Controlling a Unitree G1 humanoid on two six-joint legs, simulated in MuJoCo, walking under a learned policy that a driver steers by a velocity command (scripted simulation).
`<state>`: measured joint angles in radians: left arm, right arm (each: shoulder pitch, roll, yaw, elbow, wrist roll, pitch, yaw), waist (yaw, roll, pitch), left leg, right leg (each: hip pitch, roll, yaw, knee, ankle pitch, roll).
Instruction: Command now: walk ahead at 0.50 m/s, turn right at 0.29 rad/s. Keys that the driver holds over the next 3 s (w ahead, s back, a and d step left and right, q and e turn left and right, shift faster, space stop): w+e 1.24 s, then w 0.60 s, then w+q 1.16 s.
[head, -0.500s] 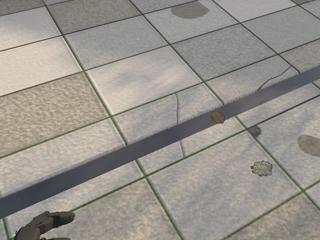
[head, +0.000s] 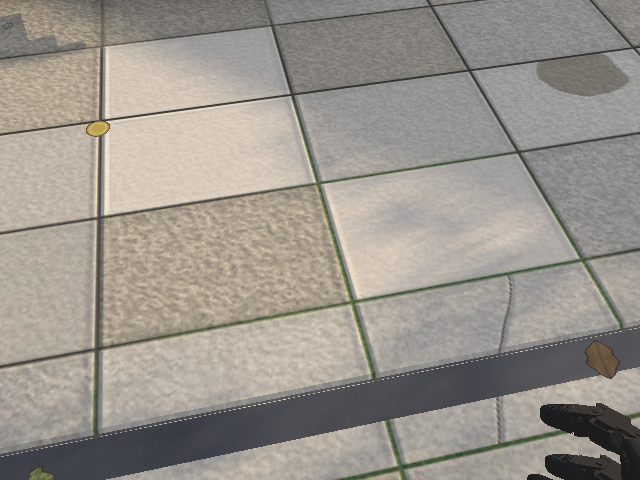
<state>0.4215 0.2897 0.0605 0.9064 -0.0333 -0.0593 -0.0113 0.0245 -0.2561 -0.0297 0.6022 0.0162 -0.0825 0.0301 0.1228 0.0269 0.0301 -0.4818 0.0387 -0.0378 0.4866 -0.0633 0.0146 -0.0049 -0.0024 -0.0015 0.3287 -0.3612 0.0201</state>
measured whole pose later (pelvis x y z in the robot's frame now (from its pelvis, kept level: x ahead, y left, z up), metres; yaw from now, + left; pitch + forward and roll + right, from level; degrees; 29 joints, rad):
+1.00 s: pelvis +0.52 -0.14 -0.01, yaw -35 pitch +2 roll +0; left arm 0.40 0.30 0.08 0.75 -0.02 -0.02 0.02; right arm 0.01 -0.28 -0.04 0.68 0.00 -0.12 0.03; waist 0.09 0.03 0.01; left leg -0.46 -0.01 -0.06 0.45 -0.03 0.00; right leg -0.06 0.10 0.23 0.49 -0.45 -0.06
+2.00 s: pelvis +0.90 -0.52 +0.00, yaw -47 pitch +2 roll -2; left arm 0.36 0.30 0.07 0.83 -0.01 -0.06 0.00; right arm 0.05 -0.27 -0.02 0.77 0.02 -0.07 0.06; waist 0.06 0.04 0.01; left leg -0.57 0.05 0.00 0.54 -0.01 0.04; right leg 0.09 0.04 -0.07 0.24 -0.37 -0.01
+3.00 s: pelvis +1.36 -0.84 -0.01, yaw -13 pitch +2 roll -2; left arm 0.33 0.31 0.08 0.85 -0.02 -0.06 0.00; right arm 0.07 -0.28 -0.05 0.59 0.02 -0.02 0.06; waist 0.09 0.03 0.05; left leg -0.59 0.05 0.03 0.63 -0.10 0.06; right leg 0.10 -0.03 -0.23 0.28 -0.40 0.04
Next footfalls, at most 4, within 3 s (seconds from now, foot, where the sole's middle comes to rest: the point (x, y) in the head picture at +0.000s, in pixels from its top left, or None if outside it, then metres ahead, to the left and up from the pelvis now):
0.02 left None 0.16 0.13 -0.77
0.52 right None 0.39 -0.18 -0.77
1.00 left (432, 363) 0.73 -0.13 -0.77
1.50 right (609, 377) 0.74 -0.52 -0.77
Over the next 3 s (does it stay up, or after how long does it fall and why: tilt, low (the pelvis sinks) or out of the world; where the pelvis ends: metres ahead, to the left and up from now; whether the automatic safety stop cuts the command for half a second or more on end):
stays up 1.36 -0.84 -0.01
